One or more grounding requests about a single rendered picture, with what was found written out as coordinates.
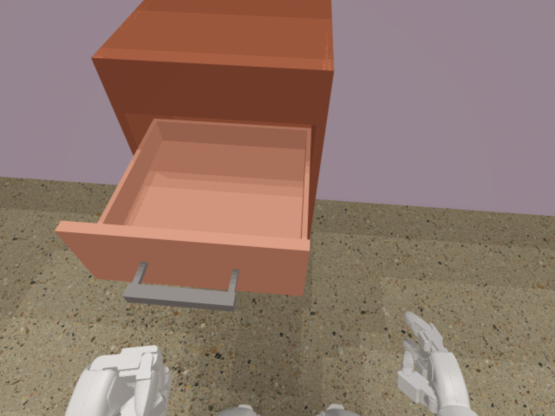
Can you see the robot right hand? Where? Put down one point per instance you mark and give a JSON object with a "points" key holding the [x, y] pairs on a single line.
{"points": [[439, 381]]}

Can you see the robot right shin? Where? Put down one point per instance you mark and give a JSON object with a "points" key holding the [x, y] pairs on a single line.
{"points": [[335, 406]]}

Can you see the cabinet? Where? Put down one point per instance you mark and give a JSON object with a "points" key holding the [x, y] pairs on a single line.
{"points": [[255, 62]]}

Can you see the drawer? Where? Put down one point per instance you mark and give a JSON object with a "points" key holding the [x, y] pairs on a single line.
{"points": [[199, 199]]}

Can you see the handle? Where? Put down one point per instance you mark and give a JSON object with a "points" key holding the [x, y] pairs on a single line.
{"points": [[181, 297]]}

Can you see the robot left hand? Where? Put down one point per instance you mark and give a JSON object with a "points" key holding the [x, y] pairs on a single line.
{"points": [[131, 382]]}

